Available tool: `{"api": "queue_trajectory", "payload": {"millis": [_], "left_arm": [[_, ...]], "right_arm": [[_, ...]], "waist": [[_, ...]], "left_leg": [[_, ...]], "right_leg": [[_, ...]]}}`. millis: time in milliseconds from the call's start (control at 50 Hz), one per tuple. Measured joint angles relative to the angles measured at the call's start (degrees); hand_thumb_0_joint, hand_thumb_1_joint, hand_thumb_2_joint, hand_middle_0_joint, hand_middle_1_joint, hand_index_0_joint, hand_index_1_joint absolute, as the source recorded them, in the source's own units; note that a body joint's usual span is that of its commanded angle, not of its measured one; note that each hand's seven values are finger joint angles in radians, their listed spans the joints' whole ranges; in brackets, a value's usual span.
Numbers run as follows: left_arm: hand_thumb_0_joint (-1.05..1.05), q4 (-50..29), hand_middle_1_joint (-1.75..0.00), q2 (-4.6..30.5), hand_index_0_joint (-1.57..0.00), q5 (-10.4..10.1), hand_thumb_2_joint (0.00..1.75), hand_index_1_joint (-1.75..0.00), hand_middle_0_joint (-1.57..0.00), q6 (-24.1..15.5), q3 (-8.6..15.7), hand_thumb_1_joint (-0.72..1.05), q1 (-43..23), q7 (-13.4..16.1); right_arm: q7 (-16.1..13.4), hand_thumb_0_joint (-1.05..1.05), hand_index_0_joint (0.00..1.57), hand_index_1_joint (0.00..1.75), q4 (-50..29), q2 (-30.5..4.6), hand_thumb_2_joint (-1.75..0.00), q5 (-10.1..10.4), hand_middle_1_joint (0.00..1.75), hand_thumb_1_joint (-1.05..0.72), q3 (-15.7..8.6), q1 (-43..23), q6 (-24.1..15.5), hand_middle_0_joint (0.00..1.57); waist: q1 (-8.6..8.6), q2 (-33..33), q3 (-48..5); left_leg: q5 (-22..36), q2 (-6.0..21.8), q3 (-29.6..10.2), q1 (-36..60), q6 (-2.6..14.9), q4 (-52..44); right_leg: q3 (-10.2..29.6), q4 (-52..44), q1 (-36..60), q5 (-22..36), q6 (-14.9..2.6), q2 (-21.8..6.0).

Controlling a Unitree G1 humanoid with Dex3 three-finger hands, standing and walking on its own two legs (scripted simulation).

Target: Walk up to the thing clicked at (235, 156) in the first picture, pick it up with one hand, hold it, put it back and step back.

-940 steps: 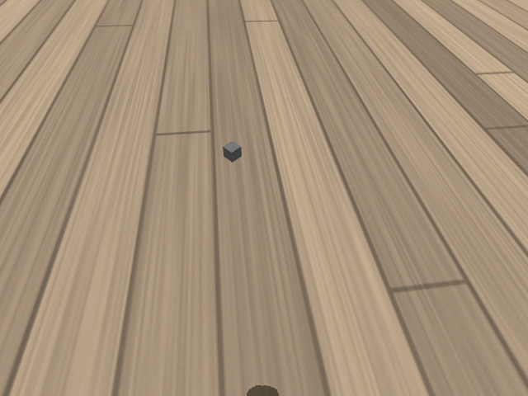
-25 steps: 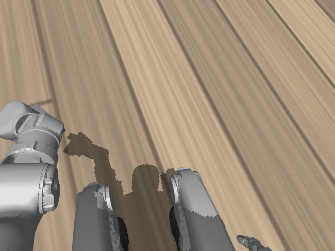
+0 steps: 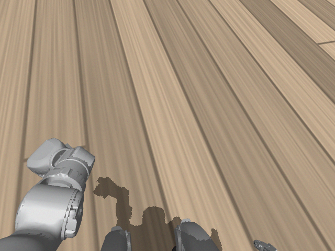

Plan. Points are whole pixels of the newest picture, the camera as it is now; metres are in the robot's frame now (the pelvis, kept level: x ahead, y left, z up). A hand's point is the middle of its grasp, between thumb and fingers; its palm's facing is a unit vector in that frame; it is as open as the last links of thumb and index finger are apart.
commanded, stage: lift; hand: left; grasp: from above
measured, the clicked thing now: (66, 165) +0.40 +0.24 -0.11
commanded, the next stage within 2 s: hold in 0.34 s
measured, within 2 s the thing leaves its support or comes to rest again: neither
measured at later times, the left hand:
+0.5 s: hand (43, 163) +0.35 +0.25 +0.01, palm faces -0.27 -0.40 -0.88, open 9.7 cm
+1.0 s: hand (32, 151) +0.37 +0.26 +0.04, palm faces -0.23 -0.39 -0.89, open 9.7 cm
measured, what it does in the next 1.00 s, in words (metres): rises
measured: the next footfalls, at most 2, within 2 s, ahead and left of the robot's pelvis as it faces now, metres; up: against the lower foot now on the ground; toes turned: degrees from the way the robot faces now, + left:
none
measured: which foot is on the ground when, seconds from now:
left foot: down 0.00-1.00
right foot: down 0.00-1.00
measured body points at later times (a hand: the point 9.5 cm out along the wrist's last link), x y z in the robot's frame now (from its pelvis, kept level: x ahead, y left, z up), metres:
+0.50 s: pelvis +0.02 +0.01 +0.07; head +0.07 +0.01 +0.52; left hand +0.37 +0.26 +0.06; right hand +0.09 -0.25 -0.05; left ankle +0.05 +0.14 -0.62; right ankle +0.04 -0.09 -0.62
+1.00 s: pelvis +0.04 +0.02 +0.09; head +0.08 +0.01 +0.54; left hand +0.38 +0.27 +0.09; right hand +0.13 -0.23 -0.04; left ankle +0.05 +0.14 -0.62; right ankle +0.04 -0.09 -0.62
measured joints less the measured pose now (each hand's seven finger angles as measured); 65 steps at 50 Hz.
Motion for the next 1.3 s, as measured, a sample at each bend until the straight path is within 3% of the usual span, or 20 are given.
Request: {"api": "queue_trajectory", "payload": {"millis": [200, 280, 380, 520, 680, 880, 1300], "left_arm": [[0.05, -6.0, -0.76, -2.1, -0.57, -1.2, 0.54, -0.57, -0.91, 0.0, 0.6, 0.14, 4.6, -0.3], [0.06, -5.1, -0.74, -2.3, -0.58, -0.8, 0.52, -0.55, -0.91, 0.8, -0.7, 0.15, 4.9, -0.2], [0.07, -2.4, -0.72, -2.7, -0.58, -1.8, 0.49, -0.54, -0.93, 1.2, -1.4, 0.17, 4.2, -1.1], [0.07, -2.6, -0.70, -3.4, -0.60, -0.3, 0.46, -0.53, -0.95, -0.2, -2.0, 0.17, 5.7, -1.8], [0.08, -6.3, -0.68, -4.0, -0.61, -0.7, 0.42, -0.51, -0.96, -0.2, -1.7, 0.19, 7.7, -1.2], [0.09, -5.9, -0.66, -4.0, -0.60, 0.5, 0.41, -0.51, -0.92, 0.2, -3.3, 0.20, 7.3, -3.1], [0.06, -10.3, -0.68, -4.7, -0.58, 0.4, 0.47, -0.55, -0.85, 2.1, -4.8, 0.17, 9.1, -5.1]], "right_arm": [[0.5, 0.01, 0.20, 0.30, -0.6, 1.5, -0.90, -0.7, 0.30, -0.91, 0.6, 0.9, 1.8, 0.20], [0.6, 0.01, 0.20, 0.30, -0.1, 1.9, -0.90, -0.7, 0.30, -0.91, 0.6, 1.1, 2.0, 0.20], [0.8, 0.01, 0.20, 0.30, 0.1, 1.8, -0.90, -0.8, 0.30, -0.91, 0.3, 1.9, 1.5, 0.20], [1.3, 0.01, 0.20, 0.30, -0.2, 1.1, -0.90, -0.8, 0.30, -0.91, -0.1, 2.0, 1.0, 0.20], [1.9, 0.01, 0.20, 0.30, 0.0, 0.9, -0.90, -0.9, 0.30, -0.92, -0.5, 1.5, 1.8, 0.20], [2.2, 0.01, 0.20, 0.30, -0.4, 1.3, -0.90, -0.4, 0.30, -0.92, -0.5, 1.6, 2.2, 0.20], [2.5, 0.01, 0.20, 0.30, -1.7, 0.6, -0.90, 0.3, 0.30, -0.92, -0.5, 0.2, 3.6, 0.20]], "waist": [[1.24, 0.0, 2.1], [1.55, 0.0, 2.3], [2.24, -0.4, 2.4], [2.74, -1.1, 4.0], [3.45, -1.2, 5.6], [4.16, -1.0, 4.9], [5.67, -0.7, 5.8]], "left_leg": [[3.4, -0.5, 1.3, 10.6, 0.40, -10.7], [4.7, -0.7, 1.6, 15.3, 0.60, -14.8], [6.1, -1.1, 1.9, 19.8, 0.88, -19.0], [7.6, -1.6, 2.5, 24.3, 1.34, -23.3], [8.5, -2.1, 3.2, 28.8, 1.69, -26.9], [8.8, -2.6, 3.6, 32.9, 1.85, -30.1], [10.4, -2.8, 3.4, 39.8, 1.42, -36.0]], "right_leg": [[1.0, -10.4, 10.2, 3.4, 0.56, -0.3], [1.3, -14.5, 14.9, 4.7, 0.78, -0.4], [1.6, -18.8, 19.5, 6.2, 1.10, -0.6], [2.1, -23.1, 23.9, 7.8, 1.55, -1.0], [2.8, -26.6, 28.2, 8.8, 1.99, -1.4], [3.0, -29.3, 32.1, 8.9, 2.18, -1.8], [2.9, -34.4, 38.6, 9.8, 1.83, -1.8]]}}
